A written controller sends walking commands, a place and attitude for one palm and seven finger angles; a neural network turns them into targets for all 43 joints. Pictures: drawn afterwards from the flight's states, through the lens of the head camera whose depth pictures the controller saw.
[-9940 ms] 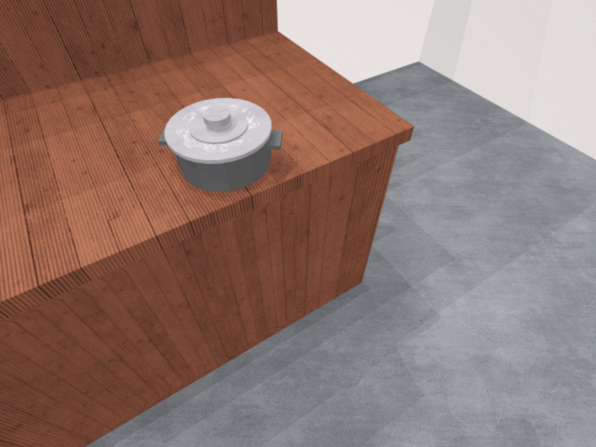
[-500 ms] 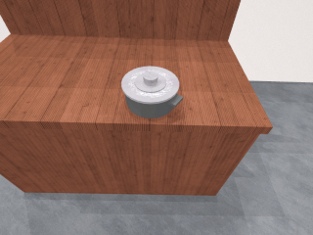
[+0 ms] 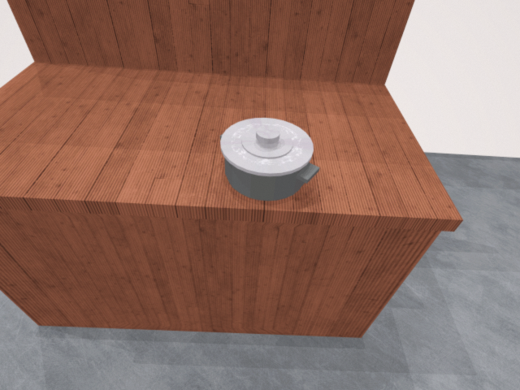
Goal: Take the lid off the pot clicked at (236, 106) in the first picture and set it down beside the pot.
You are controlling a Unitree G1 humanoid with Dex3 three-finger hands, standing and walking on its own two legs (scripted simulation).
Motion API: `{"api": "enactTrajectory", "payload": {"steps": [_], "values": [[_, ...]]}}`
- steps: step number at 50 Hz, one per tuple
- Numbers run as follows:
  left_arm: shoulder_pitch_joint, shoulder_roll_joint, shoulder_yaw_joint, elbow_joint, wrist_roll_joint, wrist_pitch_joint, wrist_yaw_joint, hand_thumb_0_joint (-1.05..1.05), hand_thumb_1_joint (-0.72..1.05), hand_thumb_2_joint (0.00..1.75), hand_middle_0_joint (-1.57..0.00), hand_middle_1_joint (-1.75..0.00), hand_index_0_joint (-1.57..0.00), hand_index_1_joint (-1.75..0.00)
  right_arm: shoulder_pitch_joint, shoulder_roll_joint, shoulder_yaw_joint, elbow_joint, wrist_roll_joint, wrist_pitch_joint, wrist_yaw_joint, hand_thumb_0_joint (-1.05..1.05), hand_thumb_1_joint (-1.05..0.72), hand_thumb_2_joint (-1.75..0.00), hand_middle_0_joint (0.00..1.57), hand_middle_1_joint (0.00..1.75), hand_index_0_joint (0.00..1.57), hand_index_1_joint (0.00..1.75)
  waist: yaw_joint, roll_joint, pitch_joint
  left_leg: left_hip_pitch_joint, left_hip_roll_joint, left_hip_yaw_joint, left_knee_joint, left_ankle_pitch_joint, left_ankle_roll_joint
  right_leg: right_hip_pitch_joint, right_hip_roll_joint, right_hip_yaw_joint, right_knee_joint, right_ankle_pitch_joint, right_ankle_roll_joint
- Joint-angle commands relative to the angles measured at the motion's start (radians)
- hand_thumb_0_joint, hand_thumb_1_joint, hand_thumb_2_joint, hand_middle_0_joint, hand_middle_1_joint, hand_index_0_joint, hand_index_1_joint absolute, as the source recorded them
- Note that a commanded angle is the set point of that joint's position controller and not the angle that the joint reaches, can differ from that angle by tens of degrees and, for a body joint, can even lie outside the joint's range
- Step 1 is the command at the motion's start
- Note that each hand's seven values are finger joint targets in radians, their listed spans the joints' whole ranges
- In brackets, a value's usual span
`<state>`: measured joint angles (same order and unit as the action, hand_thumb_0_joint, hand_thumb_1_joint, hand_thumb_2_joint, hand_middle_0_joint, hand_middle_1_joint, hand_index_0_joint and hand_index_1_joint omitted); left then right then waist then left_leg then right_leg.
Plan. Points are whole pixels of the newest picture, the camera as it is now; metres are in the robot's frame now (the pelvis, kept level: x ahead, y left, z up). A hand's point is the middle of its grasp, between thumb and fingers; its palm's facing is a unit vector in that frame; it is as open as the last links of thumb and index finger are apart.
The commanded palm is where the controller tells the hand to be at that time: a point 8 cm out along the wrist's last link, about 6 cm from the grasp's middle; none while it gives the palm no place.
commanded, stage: look again from close up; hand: left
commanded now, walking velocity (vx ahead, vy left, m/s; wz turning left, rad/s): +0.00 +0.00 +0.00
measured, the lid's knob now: (267, 134) +0.59 +0.03 +0.10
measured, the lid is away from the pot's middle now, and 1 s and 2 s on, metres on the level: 0.00 0.00 0.00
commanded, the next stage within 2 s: none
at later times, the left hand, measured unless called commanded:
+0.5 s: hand out of the picture -0.09 +0.18 -0.18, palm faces +0.05 -0.99 -0.16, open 7.4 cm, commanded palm none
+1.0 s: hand out of the picture -0.15 +0.16 -0.18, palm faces +0.10 -0.99 -0.11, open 7.4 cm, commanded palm none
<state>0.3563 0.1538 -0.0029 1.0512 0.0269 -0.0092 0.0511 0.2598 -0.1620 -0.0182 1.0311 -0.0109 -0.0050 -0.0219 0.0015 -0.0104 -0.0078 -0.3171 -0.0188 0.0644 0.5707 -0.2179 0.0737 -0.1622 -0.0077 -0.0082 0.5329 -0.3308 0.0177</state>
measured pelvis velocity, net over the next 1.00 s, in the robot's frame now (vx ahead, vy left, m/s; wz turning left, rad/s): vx -0.09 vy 0.01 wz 0.02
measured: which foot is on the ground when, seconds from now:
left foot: down 0.00-1.00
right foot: down 0.00-1.00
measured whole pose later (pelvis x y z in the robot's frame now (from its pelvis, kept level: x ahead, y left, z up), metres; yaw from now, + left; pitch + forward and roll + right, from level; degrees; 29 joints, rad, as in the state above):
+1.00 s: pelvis -0.09 +0.01 +0.00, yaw +1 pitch -4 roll -2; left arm 0.44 0.11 0.01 1.09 0.03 0.02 0.03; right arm 0.30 -0.12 -0.04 1.08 -0.01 0.04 -0.02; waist 0.01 -0.01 0.00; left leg -0.40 -0.04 0.05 0.51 -0.25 0.04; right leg -0.27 -0.02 0.00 0.53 -0.30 0.01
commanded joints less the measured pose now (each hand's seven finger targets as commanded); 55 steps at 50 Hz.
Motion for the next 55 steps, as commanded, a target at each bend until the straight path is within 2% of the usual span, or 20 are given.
{"api": "enactTrajectory", "payload": {"steps": [1,8,11,13,17,18,21,28,32,37,38,42,45,48,50,51,52,53,54,55], "values": [[0.102,0.082,0.017,-0.037,-0.002,-0.010,0.001,0.00,0.90,0.90,-0.20,-0.30,-0.20,-0.30,0.024,-0.115,-0.021,-0.055,0.004,-0.022,-0.001,0.00,-0.90,-0.90,0.20,0.30,0.20,0.30,0.009,0.043,0.069,0.007,0.138,-0.222,-0.241,-0.132,-0.012,-0.091,-0.040,0.040,-0.085,0.059,-0.062],[0.108,0.094,0.016,-0.043,0.001,-0.010,-0.003,0.00,0.90,0.90,-0.20,-0.30,-0.20,-0.30,0.015,-0.113,-0.024,-0.053,0.008,-0.020,0.002,0.00,-0.90,-0.90,0.20,0.30,0.20,0.30,0.011,0.008,0.083,0.012,0.128,-0.202,-0.263,-0.176,-0.019,-0.102,-0.056,0.045,-0.122,0.051,-0.055],[0.117,0.095,0.015,-0.038,0.000,-0.006,-0.005,0.00,0.90,0.90,-0.20,-0.30,-0.20,-0.30,0.012,-0.126,-0.026,-0.049,0.006,-0.015,0.005,0.00,-0.90,-0.90,0.20,0.30,0.20,0.30,0.010,0.045,0.089,-0.003,0.133,-0.222,-0.298,-0.252,-0.021,-0.111,-0.050,0.042,-0.119,0.015,-0.050],[0.131,0.094,0.017,-0.036,0.003,-0.006,-0.006,0.00,0.90,0.90,-0.20,-0.30,-0.20,-0.30,0.012,-0.120,-0.027,-0.047,0.008,-0.014,0.004,0.00,-0.90,-0.90,0.20,0.30,0.20,0.30,0.018,0.021,0.089,-0.023,0.136,-0.220,-0.308,-0.271,-0.018,-0.089,-0.049,0.030,-0.121,0.020,-0.048],[0.144,0.092,0.014,-0.021,0.000,-0.006,-0.008,0.00,0.90,0.90,-0.20,-0.30,-0.20,-0.30,0.021,-0.126,-0.027,-0.035,0.006,-0.011,0.006,0.00,-0.90,-0.90,0.20,0.30,0.20,0.30,0.012,0.062,0.074,-0.002,0.135,-0.229,-0.321,-0.284,-0.023,-0.107,-0.049,0.036,-0.121,0.001,-0.048],[0.154,0.090,0.016,-0.021,0.003,-0.005,-0.008,0.00,0.90,0.90,-0.20,-0.30,-0.20,-0.30,0.026,-0.116,-0.028,-0.035,0.009,-0.011,0.004,0.00,-0.90,-0.90,0.20,0.30,0.20,0.30,0.017,0.038,0.073,-0.020,0.140,-0.231,-0.333,-0.303,-0.019,-0.087,-0.046,0.022,-0.118,0.004,-0.046],[0.175,0.081,0.015,-0.004,0.004,-0.001,-0.009,0.00,0.90,0.90,-0.20,-0.30,-0.20,-0.30,0.018,-0.126,-0.031,-0.028,0.007,-0.004,0.006,0.00,-0.90,-0.90,0.20,0.30,0.20,0.30,0.021,0.056,0.091,-0.054,0.139,-0.240,-0.348,-0.356,-0.021,-0.088,-0.040,0.021,-0.112,-0.024,-0.043],[0.198,0.073,0.016,0.014,0.003,-0.002,-0.011,0.00,0.90,0.90,-0.20,-0.30,-0.20,-0.30,0.045,-0.096,-0.032,-0.012,0.007,0.003,0.003,0.00,-0.90,-0.90,0.20,0.30,0.20,0.30,0.016,0.003,0.095,-0.028,0.111,-0.206,-0.310,-0.321,-0.033,-0.143,-0.056,0.053,-0.155,-0.097,-0.050],[0.193,0.060,0.014,0.024,-0.002,-0.005,-0.012,0.00,0.90,0.90,-0.20,-0.30,-0.20,-0.30,0.057,-0.089,-0.029,0.002,0.007,0.001,0.002,0.00,-0.90,-0.90,0.20,0.30,0.20,0.30,0.008,0.006,0.095,0.000,0.108,-0.205,-0.290,-0.291,-0.036,-0.182,-0.064,0.076,-0.163,-0.106,-0.052],[0.214,0.053,0.018,0.034,0.000,0.001,-0.013,0.00,0.90,0.90,-0.20,-0.30,-0.20,-0.30,0.064,-0.083,-0.032,0.007,0.004,0.006,0.000,0.00,-0.90,-0.90,0.20,0.30,0.20,0.30,0.014,0.018,0.112,-0.041,0.102,-0.206,-0.299,-0.336,-0.039,-0.186,-0.051,0.073,-0.150,-0.136,-0.051],[0.219,0.054,0.021,0.035,0.003,0.004,-0.014,0.00,0.90,0.90,-0.20,-0.30,-0.20,-0.30,0.067,-0.074,-0.033,0.008,0.006,0.008,-0.001,0.00,-0.90,-0.90,0.20,0.30,0.20,0.30,0.019,-0.009,0.125,-0.062,0.098,-0.200,-0.299,-0.350,-0.040,-0.179,-0.048,0.063,-0.152,-0.146,-0.050],[0.212,0.047,0.024,0.037,-0.002,0.005,-0.016,0.00,0.90,0.90,-0.20,-0.30,-0.20,-0.30,0.079,-0.065,-0.033,0.012,0.002,0.010,-0.003,0.00,-0.90,-0.90,0.20,0.30,0.20,0.30,0.008,0.002,0.092,-0.001,0.081,-0.184,-0.256,-0.303,-0.049,-0.227,-0.056,0.081,-0.159,-0.170,-0.059],[0.215,0.045,0.030,0.035,0.001,0.013,-0.018,0.00,0.90,0.90,-0.20,-0.30,-0.20,-0.30,0.078,-0.063,-0.037,0.009,0.001,0.017,-0.004,0.00,-0.90,-0.90,0.20,0.30,0.20,0.30,0.013,-0.004,0.102,-0.027,0.074,-0.175,-0.247,-0.342,-0.054,-0.236,-0.048,0.072,-0.157,-0.205,-0.059],[0.204,0.050,0.040,0.027,0.004,0.023,-0.018,0.00,0.90,0.90,-0.20,-0.30,-0.20,-0.30,0.094,-0.047,-0.041,0.007,0.000,0.029,-0.005,0.00,-0.90,-0.90,0.20,0.30,0.20,0.30,0.008,-0.058,0.121,-0.012,0.044,-0.138,-0.175,-0.327,-0.063,-0.305,-0.061,0.084,-0.200,-0.283,-0.067],[0.128,0.071,0.051,0.007,0.001,0.031,-0.015,0.00,0.90,0.90,-0.20,-0.30,-0.20,-0.30,0.144,-0.028,-0.048,0.016,-0.005,0.044,-0.005,0.00,-0.90,-0.90,0.20,0.30,0.20,0.30,-0.032,-0.127,0.093,0.116,-0.016,-0.061,0.052,-0.220,-0.085,-0.457,-0.120,0.141,-0.287,-0.381,-0.097],[0.041,0.089,0.057,-0.015,-0.001,0.033,-0.012,0.00,0.90,0.90,-0.20,-0.30,-0.20,-0.30,0.195,-0.018,-0.054,0.029,-0.009,0.051,-0.006,0.00,-0.90,-0.90,0.20,0.30,0.20,0.30,-0.070,-0.175,0.080,0.220,-0.034,-0.021,0.221,-0.146,-0.094,-0.578,-0.168,0.171,-0.333,-0.416,-0.122],[-0.068,0.103,0.065,-0.049,0.001,0.032,-0.006,0.00,0.90,0.90,-0.20,-0.30,-0.20,-0.30,0.261,-0.019,-0.062,0.048,-0.007,0.053,-0.006,0.00,-0.90,-0.90,0.20,0.30,0.20,0.30,-0.115,-0.195,0.057,0.279,-0.019,-0.027,0.328,-0.116,-0.088,-0.639,-0.202,0.175,-0.346,-0.375,-0.133],[-0.151,0.110,0.072,-0.085,0.004,0.032,0.002,0.00,0.90,0.90,-0.20,-0.30,-0.20,-0.30,0.326,-0.015,-0.067,0.058,-0.001,0.056,-0.008,0.00,-0.90,-0.90,0.20,0.30,0.20,0.30,-0.149,-0.207,0.066,0.320,0.004,-0.062,0.390,-0.127,-0.084,-0.721,-0.208,0.167,-0.333,-0.356,-0.126],[-0.213,0.111,0.075,-0.102,0.004,0.026,0.005,0.00,0.90,0.90,-0.20,-0.30,-0.20,-0.30,0.375,-0.007,-0.062,0.065,0.004,0.044,-0.005,0.00,-0.90,-0.90,0.20,0.30,0.20,0.30,-0.173,-0.145,0.085,0.306,0.045,-0.108,0.283,-0.151,-0.073,-0.700,-0.195,0.155,-0.245,-0.291,-0.110],[-0.172,0.077,0.063,-0.093,0.001,0.027,0.001,0.00,0.90,0.90,-0.20,-0.30,-0.20,-0.30,0.364,0.004,-0.045,0.051,0.001,0.019,-0.002,0.00,-0.90,-0.90,0.20,0.30,0.20,0.30,-0.139,0.020,0.164,0.166,0.085,-0.185,-0.018,-0.266,-0.057,-0.623,-0.112,0.106,-0.028,-0.271,-0.080]]}}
